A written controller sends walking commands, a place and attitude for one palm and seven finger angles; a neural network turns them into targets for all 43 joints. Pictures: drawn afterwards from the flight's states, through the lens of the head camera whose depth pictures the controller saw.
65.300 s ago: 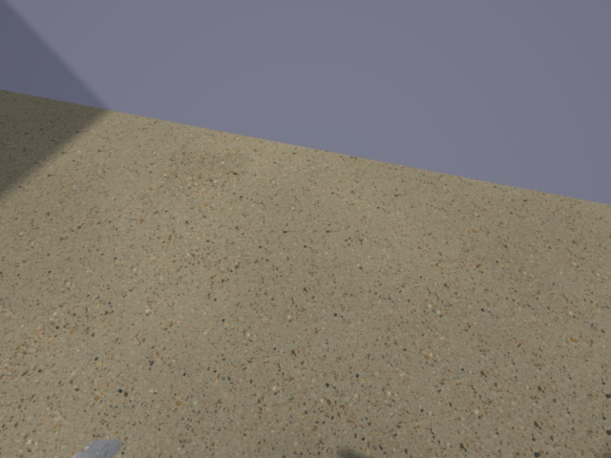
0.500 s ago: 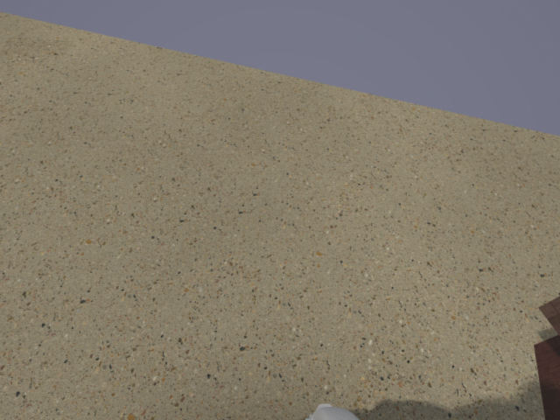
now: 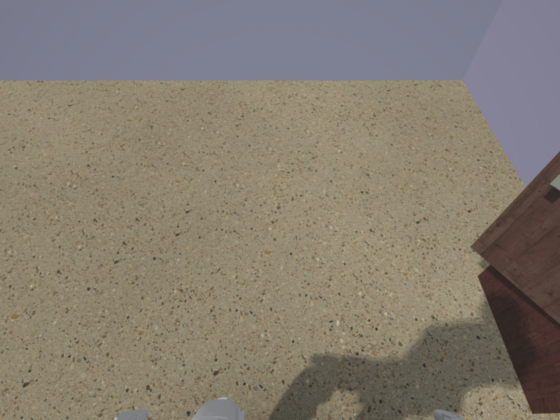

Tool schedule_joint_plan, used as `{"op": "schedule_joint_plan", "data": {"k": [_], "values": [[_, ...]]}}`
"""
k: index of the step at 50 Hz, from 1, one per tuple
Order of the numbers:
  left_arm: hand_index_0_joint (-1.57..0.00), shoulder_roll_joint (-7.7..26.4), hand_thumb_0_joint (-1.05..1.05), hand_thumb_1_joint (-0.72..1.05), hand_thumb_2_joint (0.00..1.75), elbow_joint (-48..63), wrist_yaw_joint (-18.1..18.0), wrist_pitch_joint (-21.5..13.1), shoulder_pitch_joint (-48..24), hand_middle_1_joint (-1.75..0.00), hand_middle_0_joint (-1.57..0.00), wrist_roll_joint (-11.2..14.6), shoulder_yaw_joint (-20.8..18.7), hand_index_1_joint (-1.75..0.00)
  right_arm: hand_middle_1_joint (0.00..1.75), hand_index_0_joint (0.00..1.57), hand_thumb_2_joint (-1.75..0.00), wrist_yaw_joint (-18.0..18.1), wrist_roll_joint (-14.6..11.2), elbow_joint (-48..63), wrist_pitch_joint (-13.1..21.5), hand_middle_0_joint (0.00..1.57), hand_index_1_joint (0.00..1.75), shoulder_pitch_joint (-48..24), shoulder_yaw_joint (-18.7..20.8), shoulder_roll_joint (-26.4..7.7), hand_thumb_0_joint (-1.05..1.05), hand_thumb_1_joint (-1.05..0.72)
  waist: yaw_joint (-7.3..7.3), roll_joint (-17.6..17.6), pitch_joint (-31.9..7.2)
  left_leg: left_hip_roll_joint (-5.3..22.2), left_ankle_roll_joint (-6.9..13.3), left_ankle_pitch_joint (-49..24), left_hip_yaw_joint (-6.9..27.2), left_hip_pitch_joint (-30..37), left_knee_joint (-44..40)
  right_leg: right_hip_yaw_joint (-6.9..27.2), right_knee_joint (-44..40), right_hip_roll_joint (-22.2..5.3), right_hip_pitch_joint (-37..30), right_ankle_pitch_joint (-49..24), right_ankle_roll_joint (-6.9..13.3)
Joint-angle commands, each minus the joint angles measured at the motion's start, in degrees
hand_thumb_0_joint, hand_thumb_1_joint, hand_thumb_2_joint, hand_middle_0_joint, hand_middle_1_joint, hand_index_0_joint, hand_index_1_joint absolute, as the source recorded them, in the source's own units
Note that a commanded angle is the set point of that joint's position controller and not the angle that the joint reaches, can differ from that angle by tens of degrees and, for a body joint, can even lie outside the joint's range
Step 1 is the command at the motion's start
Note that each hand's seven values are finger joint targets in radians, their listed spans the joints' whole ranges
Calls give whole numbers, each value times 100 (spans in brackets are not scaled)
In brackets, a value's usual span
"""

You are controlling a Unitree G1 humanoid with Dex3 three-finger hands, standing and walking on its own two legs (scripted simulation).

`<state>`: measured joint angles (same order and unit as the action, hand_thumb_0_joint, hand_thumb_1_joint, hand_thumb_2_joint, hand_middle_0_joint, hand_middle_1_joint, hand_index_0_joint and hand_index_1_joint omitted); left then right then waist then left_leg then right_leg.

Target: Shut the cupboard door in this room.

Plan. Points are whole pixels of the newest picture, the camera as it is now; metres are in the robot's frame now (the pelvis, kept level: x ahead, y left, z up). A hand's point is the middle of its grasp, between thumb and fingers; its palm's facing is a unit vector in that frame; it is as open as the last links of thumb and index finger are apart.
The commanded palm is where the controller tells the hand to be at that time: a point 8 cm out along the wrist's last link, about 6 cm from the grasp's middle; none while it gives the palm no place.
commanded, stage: turn to face it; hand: left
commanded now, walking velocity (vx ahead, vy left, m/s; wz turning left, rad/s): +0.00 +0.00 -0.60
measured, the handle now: out of the picture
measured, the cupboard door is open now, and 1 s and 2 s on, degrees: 33 33 33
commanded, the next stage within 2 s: take the last steps up to it in 1.38 s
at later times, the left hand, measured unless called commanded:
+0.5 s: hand (189, 383) +0.18 +0.16 -0.15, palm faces -0.28 -0.92 -0.28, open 7.3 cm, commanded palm none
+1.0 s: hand (218, 345) +0.25 +0.13 -0.16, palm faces -0.54 -0.81 -0.21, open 7.4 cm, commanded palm none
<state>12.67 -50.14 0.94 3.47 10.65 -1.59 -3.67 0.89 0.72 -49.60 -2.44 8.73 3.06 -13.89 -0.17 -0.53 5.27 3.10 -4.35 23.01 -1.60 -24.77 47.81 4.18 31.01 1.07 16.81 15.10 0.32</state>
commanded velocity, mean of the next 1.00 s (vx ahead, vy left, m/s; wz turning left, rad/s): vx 0.00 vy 0.00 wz -0.58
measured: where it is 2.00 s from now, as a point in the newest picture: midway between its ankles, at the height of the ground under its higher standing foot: outside the picture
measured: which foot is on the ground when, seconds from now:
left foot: up 0.00-0.04, down 0.06-0.40, up 0.42-0.72, down 0.74-1.00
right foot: down 0.00-0.06, up 0.08-0.38, down 0.40-0.74, up 0.76-1.00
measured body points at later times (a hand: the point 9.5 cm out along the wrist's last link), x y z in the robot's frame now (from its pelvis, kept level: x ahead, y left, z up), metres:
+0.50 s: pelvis +0.02 -0.01 -0.01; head +0.06 -0.04 +0.44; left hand +0.20 +0.21 -0.13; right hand -0.02 -0.28 -0.16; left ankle +0.02 +0.14 -0.68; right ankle -0.02 -0.11 -0.73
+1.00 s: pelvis +0.04 +0.01 +0.01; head +0.09 -0.01 +0.45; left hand +0.28 +0.17 -0.14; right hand -0.04 -0.24 -0.13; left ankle +0.11 +0.11 -0.73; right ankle -0.04 -0.09 -0.68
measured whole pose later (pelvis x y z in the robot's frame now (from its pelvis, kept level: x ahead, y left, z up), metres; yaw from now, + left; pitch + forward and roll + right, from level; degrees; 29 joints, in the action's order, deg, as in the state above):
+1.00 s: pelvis +0.04 +0.01 +0.01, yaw -36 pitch +1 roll -2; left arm 15.0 -50.5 2.6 4.8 8.7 -0.9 -5.2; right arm 1.4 2.1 -50.4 -0.5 12.9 1.3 -12.1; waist -0.2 0.4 5.2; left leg 8.1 -1.0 16.0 -9.8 -13.3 29.3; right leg -3.2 51.0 -0.9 23.7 26.1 -2.1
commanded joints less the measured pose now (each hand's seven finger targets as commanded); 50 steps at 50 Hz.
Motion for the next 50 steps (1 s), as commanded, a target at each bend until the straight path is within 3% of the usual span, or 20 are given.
{"op": "schedule_joint_plan", "data": {"k": [1,2,3,4,7,9,15,17,18,20,21,23,26,32,35,36,37,38,43,50], "values": [[-20,1137,0,90,90,533,-90,-116,-347,-30,-20,27,-351,-30,30,20,-90,63,-29,253,223,20,30,789,84,-523,0,-90,321,-619,-833,-96,74,-911,-18,1499,-2031,1328,-447,-898,414,-978,532],[-20,789,0,90,90,615,-68,-82,-227,-30,-20,87,-289,-30,30,20,-90,98,32,221,298,20,30,942,142,-942,0,-90,323,559,-945,800,362,-809,973,2066,-2896,844,330,-248,1065,-40,208],[-20,550,0,90,90,732,-8,-86,-110,-30,-20,122,-224,-30,30,20,-90,125,109,313,309,20,30,1018,236,-1497,0,-90,310,2015,-923,2236,1055,-1198,2387,2188,-3355,-159,1784,344,1718,1836,-138],[-20,720,0,90,90,758,32,-125,-169,-30,-20,61,-252,-30,30,20,-90,127,130,412,295,20,30,969,219,-1536,0,-90,330,1407,-885,2636,1488,-953,2586,1574,-3390,-96,2839,31,1537,2025,-137],[-20,666,0,90,90,577,127,-74,-236,-30,-20,29,-305,-30,30,20,-90,159,150,467,325,20,30,385,113,-1092,0,-90,18,1141,-540,1815,1218,-2404,1094,1358,-3048,-275,3591,-212,1560,1309,-278],[-20,523,0,90,90,537,161,-28,-207,-30,-20,58,-253,-30,30,20,-90,178,141,398,310,20,30,455,93,-1001,0,-90,47,1268,-750,1567,1125,-3277,386,1811,-2760,-516,3087,-232,1419,1178,-338],[-20,442,0,90,90,600,165,-85,-472,-30,-20,53,-172,-30,30,20,-90,108,122,155,240,20,30,853,222,-1146,0,-90,291,1438,-839,1706,1066,-3723,-124,1968,-2289,-1008,1210,-40,492,1030,-186],[-20,515,0,90,90,508,153,-118,-161,-30,-20,51,-198,-30,30,20,-90,86,92,163,216,20,30,686,253,-1191,0,-90,83,1303,-891,1619,815,-3326,-354,1688,-1877,-1083,106,16,-210,173,-99],[-20,700,0,90,90,400,126,-151,190,-30,-20,35,-248,-30,30,20,-90,65,54,192,206,20,30,591,270,-1163,0,-90,-116,935,-983,1458,567,-2754,-514,1209,-1343,-895,-632,-110,-982,-524,-1],[-20,1721,0,90,90,225,-26,-236,769,-30,-20,-2,-425,-30,30,20,-90,13,8,598,154,20,30,225,107,-487,0,-90,-446,-1537,-912,185,-34,1377,-767,-1018,1001,1834,-1204,-2367,-1929,-3204,995],[-20,1701,0,90,90,214,-98,-206,849,-30,-20,48,-430,-30,30,20,-90,88,7,599,68,20,30,14,92,-610,0,-90,-511,-1107,-846,268,16,1258,-3,-1163,1670,1859,-1187,-2355,-1555,-2934,1312],[-20,1300,0,90,90,315,-153,-195,184,-30,-20,50,-358,-30,30,20,-90,109,14,444,77,20,30,-15,126,-676,0,-90,-204,-1350,-558,381,-14,559,291,-1388,2024,1484,-1157,-1806,-1267,-2377,1202],[-20,1134,0,90,90,452,-153,-223,-146,-30,-20,24,-293,-30,30,20,-90,36,22,279,74,20,30,221,107,-537,0,-90,36,-794,-826,257,-88,68,68,-617,1331,892,-940,-1380,-883,-2546,1022],[-20,1303,0,90,90,393,-129,-183,-39,-30,-20,-6,-357,-30,30,20,-90,35,-29,397,114,20,30,170,88,-459,0,-90,-33,-901,-775,-61,-29,77,-41,52,-343,1460,-851,-1310,-625,-2182,1034],[-20,1159,0,90,90,425,-125,-142,-305,-30,-20,43,-340,-30,30,20,-90,70,-49,244,203,20,30,725,82,-540,0,-90,278,-709,-886,-75,41,-984,30,1287,-2083,1443,-348,-944,19,-1715,577],[-20,888,0,90,90,512,-99,-104,-211,-30,-20,103,-287,-30,30,20,-90,101,13,218,278,20,30,884,126,-896,0,-90,289,255,-987,646,293,-1189,739,1938,-2833,984,224,-352,673,-785,248],[-20,586,0,90,90,602,-33,-98,-19,-30,-20,140,-218,-30,30,20,-90,120,94,265,296,20,30,969,217,-1468,0,-90,257,1843,-1019,2032,939,-1800,2091,2320,-3158,59,1508,342,1487,1382,-91],[-20,709,0,90,90,651,-4,-132,-47,-30,-20,72,-238,-30,30,20,-90,125,119,364,270,20,30,991,211,-1513,0,-90,314,1560,-967,2593,1422,-1516,2372,1800,-3246,-131,2713,129,1428,2110,-127],[-20,545,0,90,90,461,134,-51,-253,-30,-20,55,-239,-30,30,20,-90,187,140,360,304,20,30,531,92,-994,0,-90,87,1076,-796,1625,1169,-3972,361,2102,-2634,-459,3119,-229,1508,1274,-342],[-20,448,0,90,90,506,139,-69,-441,-30,-20,39,-163,-30,30,20,-90,95,127,120,221,20,30,750,199,-1112,0,-90,246,1397,-731,1712,1081,-3444,-162,1756,-2392,-956,1230,-88,398,983,-166]]}}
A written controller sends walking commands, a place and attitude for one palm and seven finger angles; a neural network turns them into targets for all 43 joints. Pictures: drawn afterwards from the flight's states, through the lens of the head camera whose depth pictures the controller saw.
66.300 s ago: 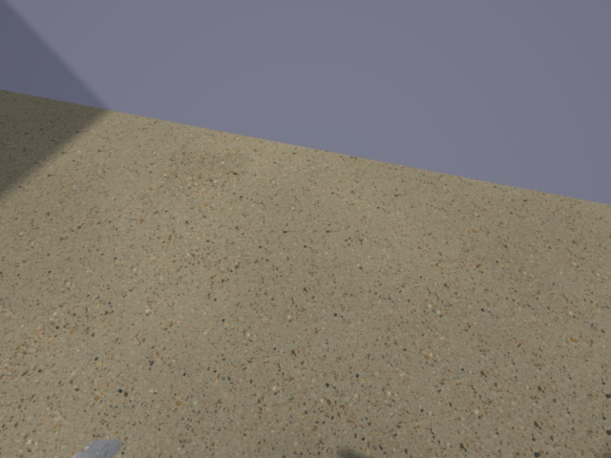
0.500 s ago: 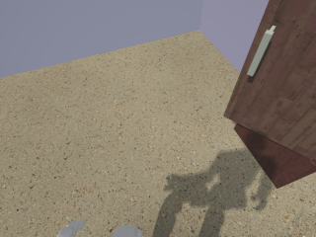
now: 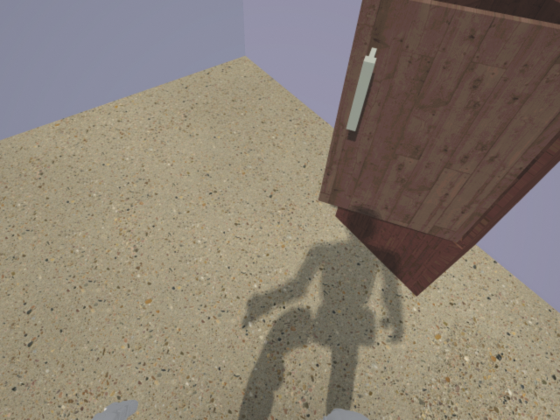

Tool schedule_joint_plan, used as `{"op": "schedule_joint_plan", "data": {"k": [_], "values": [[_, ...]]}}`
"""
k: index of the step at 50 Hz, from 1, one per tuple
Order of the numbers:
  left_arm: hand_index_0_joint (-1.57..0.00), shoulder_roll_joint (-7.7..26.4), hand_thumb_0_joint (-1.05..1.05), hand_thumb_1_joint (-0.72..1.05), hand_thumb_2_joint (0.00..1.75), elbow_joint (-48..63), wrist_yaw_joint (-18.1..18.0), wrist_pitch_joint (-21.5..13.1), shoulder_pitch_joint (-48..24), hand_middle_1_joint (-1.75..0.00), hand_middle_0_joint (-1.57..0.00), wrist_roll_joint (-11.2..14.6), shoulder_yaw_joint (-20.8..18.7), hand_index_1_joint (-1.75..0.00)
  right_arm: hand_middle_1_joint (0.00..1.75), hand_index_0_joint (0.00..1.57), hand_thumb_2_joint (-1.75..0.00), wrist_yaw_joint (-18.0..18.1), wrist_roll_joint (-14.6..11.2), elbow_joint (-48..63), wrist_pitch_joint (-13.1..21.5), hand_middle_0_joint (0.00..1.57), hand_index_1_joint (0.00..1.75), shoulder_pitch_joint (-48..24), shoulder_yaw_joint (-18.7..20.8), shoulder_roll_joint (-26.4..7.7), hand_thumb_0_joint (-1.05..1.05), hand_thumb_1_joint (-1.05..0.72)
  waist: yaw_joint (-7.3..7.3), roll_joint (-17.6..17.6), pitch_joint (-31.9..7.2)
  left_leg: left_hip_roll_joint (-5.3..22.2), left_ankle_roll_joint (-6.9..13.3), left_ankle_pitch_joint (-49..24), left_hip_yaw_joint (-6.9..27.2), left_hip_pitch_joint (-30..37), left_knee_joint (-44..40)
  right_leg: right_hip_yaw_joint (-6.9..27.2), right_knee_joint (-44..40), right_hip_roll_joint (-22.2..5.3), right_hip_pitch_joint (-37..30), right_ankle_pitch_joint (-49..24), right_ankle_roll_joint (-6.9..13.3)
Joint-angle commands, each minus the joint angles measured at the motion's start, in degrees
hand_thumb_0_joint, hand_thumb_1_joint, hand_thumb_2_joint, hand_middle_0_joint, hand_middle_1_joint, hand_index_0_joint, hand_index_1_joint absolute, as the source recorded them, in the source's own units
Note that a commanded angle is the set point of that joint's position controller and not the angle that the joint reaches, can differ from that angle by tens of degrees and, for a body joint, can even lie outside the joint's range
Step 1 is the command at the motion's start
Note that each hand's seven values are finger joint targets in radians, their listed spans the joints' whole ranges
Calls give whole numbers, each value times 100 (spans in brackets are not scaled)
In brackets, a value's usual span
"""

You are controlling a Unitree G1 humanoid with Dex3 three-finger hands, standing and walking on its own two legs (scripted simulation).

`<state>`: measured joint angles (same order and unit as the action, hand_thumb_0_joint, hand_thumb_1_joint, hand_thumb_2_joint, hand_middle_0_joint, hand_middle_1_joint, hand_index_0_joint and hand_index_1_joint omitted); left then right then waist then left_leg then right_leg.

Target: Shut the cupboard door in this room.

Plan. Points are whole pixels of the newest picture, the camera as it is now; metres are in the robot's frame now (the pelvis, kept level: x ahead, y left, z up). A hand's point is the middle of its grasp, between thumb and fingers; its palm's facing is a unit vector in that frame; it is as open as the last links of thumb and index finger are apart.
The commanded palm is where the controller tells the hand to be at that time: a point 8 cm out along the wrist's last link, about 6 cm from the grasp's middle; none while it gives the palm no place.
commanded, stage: turn to face it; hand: left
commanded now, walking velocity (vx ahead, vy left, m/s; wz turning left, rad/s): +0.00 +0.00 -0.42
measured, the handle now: (362, 91) +0.71 -0.12 +0.06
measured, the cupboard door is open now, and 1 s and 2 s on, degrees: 33 33 33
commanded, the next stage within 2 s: take the last steps up to it in 0.38 s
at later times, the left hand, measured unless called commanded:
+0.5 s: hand out of the picture +0.13 +0.17 -0.18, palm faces -0.13 -0.97 -0.19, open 7.4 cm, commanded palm none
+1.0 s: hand out of the picture +0.14 +0.10 -0.17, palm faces -0.21 -0.96 -0.17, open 7.3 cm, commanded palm none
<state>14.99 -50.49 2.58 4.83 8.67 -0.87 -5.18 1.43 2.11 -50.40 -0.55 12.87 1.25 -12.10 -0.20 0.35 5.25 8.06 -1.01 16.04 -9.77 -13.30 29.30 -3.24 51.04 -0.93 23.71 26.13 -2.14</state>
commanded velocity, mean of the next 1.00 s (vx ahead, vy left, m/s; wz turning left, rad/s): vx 0.15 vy -0.04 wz -0.19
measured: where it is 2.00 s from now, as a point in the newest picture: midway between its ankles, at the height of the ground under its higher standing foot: (310, 418)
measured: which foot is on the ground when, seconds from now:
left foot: down 0.00-0.10, up 0.12-0.42, down 0.44-0.74, up 0.76-1.00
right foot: up 0.00-0.08, down 0.10-0.46, up 0.48-0.72, down 0.74-1.00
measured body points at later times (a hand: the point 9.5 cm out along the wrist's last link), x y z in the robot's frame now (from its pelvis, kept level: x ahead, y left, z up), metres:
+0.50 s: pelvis +0.03 -0.01 -0.01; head +0.06 +0.00 +0.44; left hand +0.13 +0.22 -0.17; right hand +0.04 -0.27 -0.15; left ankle +0.05 +0.11 -0.74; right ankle -0.01 -0.13 -0.73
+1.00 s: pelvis +0.10 -0.07 +0.00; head +0.13 -0.08 +0.45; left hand +0.15 +0.15 -0.16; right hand +0.08 -0.33 -0.15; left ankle +0.19 +0.03 -0.71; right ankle +0.01 -0.14 -0.74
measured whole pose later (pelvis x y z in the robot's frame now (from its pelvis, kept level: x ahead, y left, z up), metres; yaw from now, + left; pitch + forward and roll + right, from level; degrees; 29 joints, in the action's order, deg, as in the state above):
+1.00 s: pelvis +0.10 -0.07 +0.00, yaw -15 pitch +1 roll +0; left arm 9.5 -61.7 0.7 -1.4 18.9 -1.1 -2.5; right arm -0.4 1.7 -57.5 0.0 14.1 2.9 -12.2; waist 0.6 -0.1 1.9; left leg 5.0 -1.8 18.0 -5.8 -27.5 45.3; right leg -4.1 20.2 1.6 3.0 17.8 2.7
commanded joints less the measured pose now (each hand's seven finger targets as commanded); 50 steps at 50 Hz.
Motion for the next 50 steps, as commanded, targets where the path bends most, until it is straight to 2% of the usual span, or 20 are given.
{"op": "schedule_joint_plan", "data": {"k": [1,3,4,5,6,7,11,17,20,22,23,26,32,35,36,37,38,39,43,50], "values": [[-20,215,0,90,90,505,-31,-217,-147,-30,-20,-29,-18,-30,30,20,-90,34,-15,192,22,20,30,274,396,-1323,0,-90,174,1282,-732,1207,672,-2597,591,496,-425,-254,-1187,143,-559,-402,116],[-20,436,0,90,90,320,-66,-267,449,-30,-20,-47,-73,-30,30,20,-90,7,-75,218,-4,20,30,53,415,-1296,0,-90,-149,833,-889,946,281,-1753,261,-47,319,-142,-2455,66,-1620,-1616,249],[-20,922,0,90,90,233,-131,-333,740,-30,-20,-103,-157,-30,30,20,-90,-26,-138,318,-19,20,30,51,376,-1000,0,-90,-279,-417,-1015,392,-88,-368,-139,-976,1333,1112,-3066,-949,-2424,-2409,587],[-20,1403,0,90,90,140,-213,-381,980,-30,-20,-91,-235,-30,30,20,-90,-47,-126,558,-44,20,30,-219,256,-624,0,-90,-440,-1563,-826,-371,-313,2059,-30,-2090,2646,2570,-3274,-2130,-2501,-4011,1264],[-20,1425,0,90,90,118,-280,-369,1103,-30,-20,-31,-224,-30,30,20,-90,23,-132,535,-128,20,30,-351,247,-728,0,-90,-495,-1164,-883,-292,-266,2013,769,-2160,3368,2591,-3245,-2191,-2190,-4000,1593],[-20,1235,0,90,90,120,-338,-380,754,-30,-20,-55,-225,-30,30,20,-90,56,-144,440,-120,20,30,-326,253,-714,0,-90,-304,-1590,-832,-273,-263,1769,977,-2436,3745,2599,-3206,-1929,-2162,-3763,1626],[-20,755,0,90,90,308,-360,-395,46,-30,-20,-54,-58,-30,30,20,-90,-27,-109,95,-129,20,30,53,232,-638,0,-90,98,-900,-871,-261,-340,753,865,-1645,3242,1383,-3070,-1242,-1499,-3508,1290],[-20,825,0,90,90,97,-349,-371,232,-30,-20,-82,-111,-30,30,20,-90,-13,-145,67,-81,20,30,48,190,-463,0,-90,-7,-887,-697,-516,-265,705,716,-944,1367,1773,-3042,-1212,-1335,-3149,1330],[-20,669,0,90,90,55,-344,-330,63,-30,-20,-19,-85,-30,30,20,-90,21,-147,-143,1,20,30,589,173,-482,0,-90,268,-693,-716,-502,-187,-527,765,246,-305,1616,-2598,-872,-740,-2422,869],[-20,158,0,90,90,137,-285,-273,376,-30,-20,49,10,-30,30,20,-90,78,-31,-111,78,20,30,627,268,-1215,0,-90,157,1295,-649,1075,586,-1033,2455,646,-1117,704,-1432,214,151,-489,296],[-20,165,0,90,90,212,-261,-304,329,-30,-20,31,17,-30,30,20,-90,103,-9,-13,48,20,30,612,293,-1349,0,-90,187,1186,-613,1578,1037,-760,2887,113,-1347,475,-677,278,6,391,226],[-20,186,0,90,90,102,-184,-269,89,-30,-20,-41,-24,-30,30,20,-90,144,49,-112,105,20,30,499,226,-1075,0,-90,180,1191,-636,1317,1095,-1633,2456,468,-1292,522,706,84,471,466,179],[-20,-42,0,90,90,-6,11,-353,-18,-30,-20,-55,60,-30,30,20,-90,79,48,-334,123,20,30,575,318,-1153,0,-90,290,1034,-515,1033,833,108,1588,429,-1316,-114,-1034,140,-229,63,231],[-20,91,0,90,90,-282,26,-409,633,-30,-20,-71,-10,-30,30,20,-90,35,-14,-413,117,20,30,420,335,-1065,0,-90,-49,595,-438,645,512,946,1161,-543,-728,-191,-2605,276,-1733,-932,324],[-20,367,0,90,90,-405,-19,-460,1008,-30,-20,-92,-91,-30,30,20,-90,9,-43,-363,130,20,30,315,298,-882,0,-90,-246,-35,-415,278,268,1373,719,-1352,-19,489,-3173,-203,-2498,-320,520],[-20,885,0,90,90,-545,-106,-512,1438,-30,-20,-116,-185,-30,30,20,-90,-34,-107,-151,163,20,30,81,187,-453,0,-90,-471,-1445,-376,-511,-53,1805,-2,-2513,1384,2431,-3964,-1446,-3077,595,1126],[-20,1061,0,90,90,-597,-169,-513,1683,-30,-20,-53,-205,-30,30,20,-90,-52,-68,56,155,20,30,-424,189,-577,0,-90,-683,-1359,-219,-478,-26,2015,480,-2819,2564,3182,-4371,-2073,-2665,892,1680],[-20,849,0,90,90,-636,-221,-560,1523,-30,-20,-52,-151,-30,30,20,-90,-45,-75,-1,145,20,30,-536,243,-628,0,-90,-507,-1221,43,-334,-8,1581,839,-2970,3108,3218,-4387,-1932,-2314,813,1797],[-20,354,0,90,90,-578,-273,-710,814,-30,-20,-62,35,-30,30,20,-90,-167,-30,-267,144,20,30,-86,210,-367,0,-90,78,-651,140,-128,-121,577,680,-2225,2768,1345,-4062,-1338,-1598,-1312,1499],[-20,349,0,90,90,-1007,-290,-771,1168,-30,-20,-45,92,-30,30,20,-90,-191,-71,-311,251,20,30,-71,133,-174,0,-90,85,-671,-179,-419,9,-65,282,-1243,813,861,-3514,-1070,-2101,-2990,1299]]}}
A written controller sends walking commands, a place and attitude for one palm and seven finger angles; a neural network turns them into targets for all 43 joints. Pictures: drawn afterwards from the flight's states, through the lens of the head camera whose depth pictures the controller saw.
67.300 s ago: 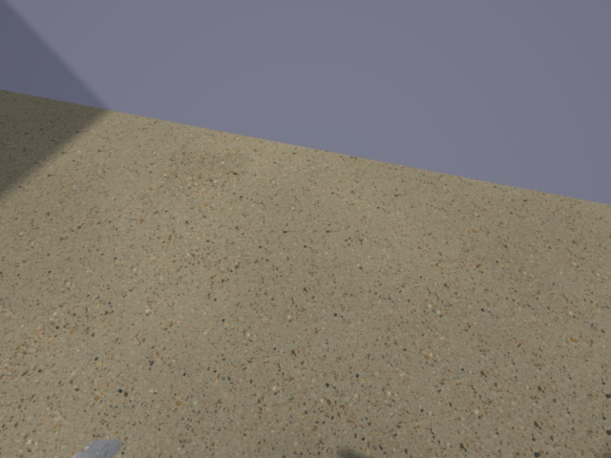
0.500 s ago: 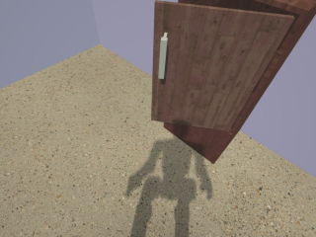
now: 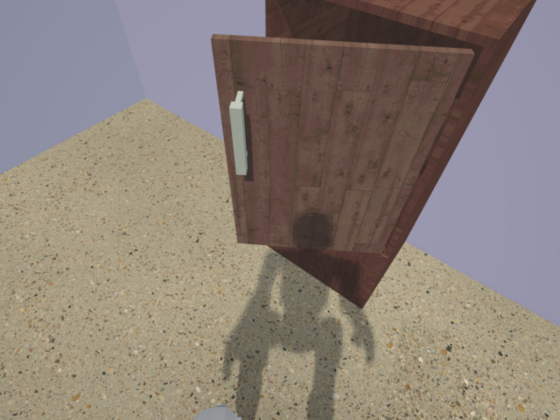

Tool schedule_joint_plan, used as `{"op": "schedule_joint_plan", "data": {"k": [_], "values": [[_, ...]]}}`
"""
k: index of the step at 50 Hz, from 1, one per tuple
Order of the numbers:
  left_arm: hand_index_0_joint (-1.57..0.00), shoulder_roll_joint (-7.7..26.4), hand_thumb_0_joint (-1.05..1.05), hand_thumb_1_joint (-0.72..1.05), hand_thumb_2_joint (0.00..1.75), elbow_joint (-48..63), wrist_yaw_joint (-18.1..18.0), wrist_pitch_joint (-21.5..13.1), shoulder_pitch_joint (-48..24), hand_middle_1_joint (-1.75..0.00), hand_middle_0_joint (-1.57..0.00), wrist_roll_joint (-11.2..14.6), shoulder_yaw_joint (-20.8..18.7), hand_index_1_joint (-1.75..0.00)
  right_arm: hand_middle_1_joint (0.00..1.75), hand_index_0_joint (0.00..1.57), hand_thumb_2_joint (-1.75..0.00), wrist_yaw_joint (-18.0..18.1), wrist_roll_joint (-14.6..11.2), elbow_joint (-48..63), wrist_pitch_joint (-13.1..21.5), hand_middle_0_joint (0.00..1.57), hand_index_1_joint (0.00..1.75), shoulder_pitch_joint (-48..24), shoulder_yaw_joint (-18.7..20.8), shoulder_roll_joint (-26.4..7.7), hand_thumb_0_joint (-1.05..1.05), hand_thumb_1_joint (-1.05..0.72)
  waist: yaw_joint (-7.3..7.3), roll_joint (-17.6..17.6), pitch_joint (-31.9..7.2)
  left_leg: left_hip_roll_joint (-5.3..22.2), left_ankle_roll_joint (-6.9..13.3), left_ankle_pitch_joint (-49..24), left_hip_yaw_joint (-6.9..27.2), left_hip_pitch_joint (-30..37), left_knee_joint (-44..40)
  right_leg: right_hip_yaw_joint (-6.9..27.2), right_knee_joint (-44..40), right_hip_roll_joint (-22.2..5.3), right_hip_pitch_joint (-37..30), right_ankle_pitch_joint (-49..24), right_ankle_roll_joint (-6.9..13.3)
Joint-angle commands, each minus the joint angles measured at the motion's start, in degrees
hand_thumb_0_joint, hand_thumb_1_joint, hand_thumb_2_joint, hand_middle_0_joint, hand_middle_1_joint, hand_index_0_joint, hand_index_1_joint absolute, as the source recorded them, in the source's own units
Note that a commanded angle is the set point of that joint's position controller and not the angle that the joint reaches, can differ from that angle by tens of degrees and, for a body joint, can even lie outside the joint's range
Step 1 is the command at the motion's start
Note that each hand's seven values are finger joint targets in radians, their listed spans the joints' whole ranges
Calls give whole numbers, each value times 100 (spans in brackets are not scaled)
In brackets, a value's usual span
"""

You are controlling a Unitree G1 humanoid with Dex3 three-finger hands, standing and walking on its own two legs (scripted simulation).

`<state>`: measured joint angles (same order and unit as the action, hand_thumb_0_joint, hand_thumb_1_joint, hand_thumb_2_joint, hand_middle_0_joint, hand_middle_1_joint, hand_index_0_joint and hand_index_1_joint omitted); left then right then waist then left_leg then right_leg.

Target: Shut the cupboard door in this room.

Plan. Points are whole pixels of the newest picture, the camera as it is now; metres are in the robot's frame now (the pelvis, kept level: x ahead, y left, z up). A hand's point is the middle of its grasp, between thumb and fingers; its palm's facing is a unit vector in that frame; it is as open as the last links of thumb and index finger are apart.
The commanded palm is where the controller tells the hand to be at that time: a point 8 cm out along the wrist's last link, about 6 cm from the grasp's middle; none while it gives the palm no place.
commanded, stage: take the last steps up to it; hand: left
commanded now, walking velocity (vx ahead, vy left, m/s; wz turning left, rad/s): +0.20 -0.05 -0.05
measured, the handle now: (240, 134) +0.60 +0.11 +0.06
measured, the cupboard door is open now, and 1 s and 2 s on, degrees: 33 33 33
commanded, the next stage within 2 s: come to a stop and stand still in 0.16 s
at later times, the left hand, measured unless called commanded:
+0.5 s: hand (199, 386) +0.20 +0.15 -0.17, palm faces +0.00 -0.97 -0.23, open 7.3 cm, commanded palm none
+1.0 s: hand out of the picture +0.13 +0.22 -0.18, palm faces +0.06 -0.98 -0.21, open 7.3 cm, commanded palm none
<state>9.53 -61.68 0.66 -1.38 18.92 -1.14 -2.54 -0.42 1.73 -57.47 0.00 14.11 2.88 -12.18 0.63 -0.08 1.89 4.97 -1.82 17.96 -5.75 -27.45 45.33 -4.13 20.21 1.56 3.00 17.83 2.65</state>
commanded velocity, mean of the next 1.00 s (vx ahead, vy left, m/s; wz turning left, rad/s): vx -0.06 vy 0.03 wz -0.01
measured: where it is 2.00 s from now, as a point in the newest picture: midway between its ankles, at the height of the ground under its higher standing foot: outside the picture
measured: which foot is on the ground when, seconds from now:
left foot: up 0.00-0.08, down 0.10-0.50, up 0.52-0.76, down 0.78-1.00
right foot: down 0.00-0.10, up 0.12-0.36, down 0.38-0.78, up 0.80-1.00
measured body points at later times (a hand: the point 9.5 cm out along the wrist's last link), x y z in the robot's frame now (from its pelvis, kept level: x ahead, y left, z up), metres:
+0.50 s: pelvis +0.13 -0.04 +0.00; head +0.15 -0.05 +0.45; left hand +0.20 +0.20 -0.15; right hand +0.12 -0.26 -0.17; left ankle +0.11 +0.11 -0.74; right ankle +0.15 -0.15 -0.74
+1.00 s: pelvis +0.11 +0.02 +0.00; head +0.13 +0.05 +0.45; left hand +0.13 +0.27 -0.17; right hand +0.19 -0.21 -0.14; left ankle +0.13 +0.10 -0.74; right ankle +0.07 -0.12 -0.71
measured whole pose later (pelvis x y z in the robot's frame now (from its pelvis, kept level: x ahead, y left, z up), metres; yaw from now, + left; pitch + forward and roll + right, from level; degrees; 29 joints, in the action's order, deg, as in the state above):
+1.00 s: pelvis +0.11 +0.02 +0.00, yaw -1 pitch -1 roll -1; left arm 13.3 -59.4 -1.1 3.8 12.9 -0.9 -3.2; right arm 1.8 1.3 -56.6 -0.9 8.5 0.7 -8.8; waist -2.0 -2.4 4.1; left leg -0.5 3.9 11.7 -4.8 -13.7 26.1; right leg 0.5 44.9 -0.6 17.0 25.6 -0.8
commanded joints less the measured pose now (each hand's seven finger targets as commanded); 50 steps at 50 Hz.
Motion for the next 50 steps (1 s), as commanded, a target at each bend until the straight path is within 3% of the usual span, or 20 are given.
{"op": "schedule_joint_plan", "data": {"k": [1,3,4,5,9,11,16,18,19,20,21,25,28,33,36,37,38,39,43,50], "values": [[-20,883,0,90,90,109,-103,-142,54,-30,-20,9,-184,-30,30,20,-90,25,-28,310,220,20,30,11,-30,-233,0,-90,123,-513,125,-163,116,-532,-155,596,-1126,852,-201,-1243,93,-2240,738],[-20,684,0,90,90,113,-95,-119,80,-30,-20,59,-151,-30,30,20,-90,104,26,-34,316,20,30,939,27,-557,0,-90,470,200,-374,22,306,-1418,285,2400,-1794,500,1328,-792,906,-2304,398],[-20,404,0,90,90,186,-91,-99,382,-30,-20,86,-106,-30,30,20,-90,179,116,-173,343,20,30,1528,138,-1088,0,-90,565,1262,-795,1348,909,-1748,1987,3511,-2068,65,2701,-206,2125,-411,117],[-20,437,0,90,90,380,-74,-100,152,-30,-20,48,-42,-30,30,20,-90,226,85,-205,268,20,30,1908,178,-1373,0,-90,670,1469,-783,2232,1496,-1763,3181,3475,-2695,83,4089,123,2685,1722,67],[-20,347,0,90,90,433,10,40,-364,-30,-20,-30,-121,-30,30,20,-90,268,42,95,255,20,30,640,3,-676,0,-90,150,853,253,1667,1205,-316,2013,1423,-3394,559,4290,-609,2720,804,-71],[-20,169,0,90,90,389,38,86,-210,-30,-20,-17,-95,-30,30,20,-90,253,45,92,270,20,30,444,-18,-638,0,-90,2,830,-41,1325,1073,-672,1290,1259,-3283,323,3229,-555,2048,670,-111],[-20,111,0,90,90,210,-41,119,131,-30,-20,-23,-45,-30,30,20,-90,233,-33,8,119,20,30,11,-41,-520,0,-90,-337,356,-7,716,700,-354,611,528,-2659,-29,924,-239,499,-815,-315],[-20,643,0,90,90,190,-130,45,145,-30,-20,-21,-75,-30,30,20,-90,195,-109,-28,77,20,30,96,-97,-190,0,-90,-299,-363,40,1,167,5,154,568,-1975,1194,-116,-995,509,-1300,-100],[-20,958,0,90,90,223,-142,46,-140,-30,-20,-19,-78,-30,30,20,-90,159,-122,-84,29,20,30,390,-121,-49,0,-90,-53,-534,38,-186,57,164,81,917,-1986,1519,-258,-1502,893,-1337,146],[-20,1006,0,90,90,292,-150,56,-367,-30,-20,-13,-63,-30,30,20,-90,148,-111,-187,-15,20,30,572,-132,1,0,-90,52,-180,58,-199,55,-136,150,1354,-2092,1494,-194,-1504,1239,-1497,189],[-20,975,0,90,90,273,-170,12,-489,-30,-20,11,-68,-30,30,20,-90,168,-104,-289,-43,20,30,587,-116,-7,0,-90,67,-719,-86,-126,30,-371,118,1564,-1959,1401,-75,-1371,1193,-2165,201],[-20,1050,0,90,90,267,-285,82,-380,-30,-20,16,-151,-30,30,20,-90,198,-127,-262,-140,20,30,640,0,-230,0,-90,-82,-1043,-378,-160,-45,-122,45,1199,-1308,1243,411,-1674,175,-5294,384],[-20,1149,0,90,90,306,-364,158,-257,-30,-20,-48,-277,-30,30,20,-90,245,-140,-18,-227,20,30,299,78,-291,0,-90,-322,-1142,-488,-350,-90,1354,327,325,155,1621,468,-2224,-422,-6582,952],[-20,1182,0,90,90,594,-365,246,-689,-30,-20,-85,-342,-30,30,20,-90,198,-147,210,-275,20,30,72,83,-190,0,-90,-204,-996,-700,-464,-105,921,485,564,-12,1183,461,-1997,-132,-5302,866],[-20,1078,0,90,90,683,-339,286,-976,-30,-20,-46,-297,-30,30,20,-90,158,-126,106,-224,20,30,485,69,-205,0,-90,104,-847,-615,-392,-43,-641,361,1713,-1826,949,663,-1604,774,-3130,386],[-20,876,0,90,90,722,-322,318,-869,-30,-20,-3,-249,-30,30,20,-90,153,-89,132,-165,20,30,471,86,-429,0,-90,73,-233,-544,4,65,-1217,647,2239,-2342,779,953,-1221,1417,-1787,106],[-20,572,0,90,90,782,-299,372,-691,-30,-20,25,-186,-30,30,20,-90,157,-24,285,-115,20,30,287,131,-877,0,-90,-37,1126,-430,1077,521,-2110,1794,1905,-2754,273,1456,-536,1718,209,-273],[-20,536,0,90,90,803,-302,412,-703,-30,-20,27,-168,-30,30,20,-90,176,23,427,-151,20,30,21,145,-1072,0,-90,-2,1294,-215,1558,1049,-1746,2124,1103,-3062,327,2337,-278,1509,1323,-332],[-20,677,0,90,90,622,-222,480,-571,-30,-20,-13,-205,-30,30,20,-90,310,4,488,-73,20,30,-475,-2,-751,0,-90,-208,904,0,1028,1149,-2135,1505,1301,-2927,823,3642,-220,1955,907,-309],[-20,547,0,90,90,439,-208,361,-428,-30,-20,1,-18,-30,30,20,-90,276,-87,142,-23,20,30,-115,16,-691,0,-90,-31,665,-282,967,1117,-1997,1438,1991,-2902,448,1613,-293,1249,574,-330]]}}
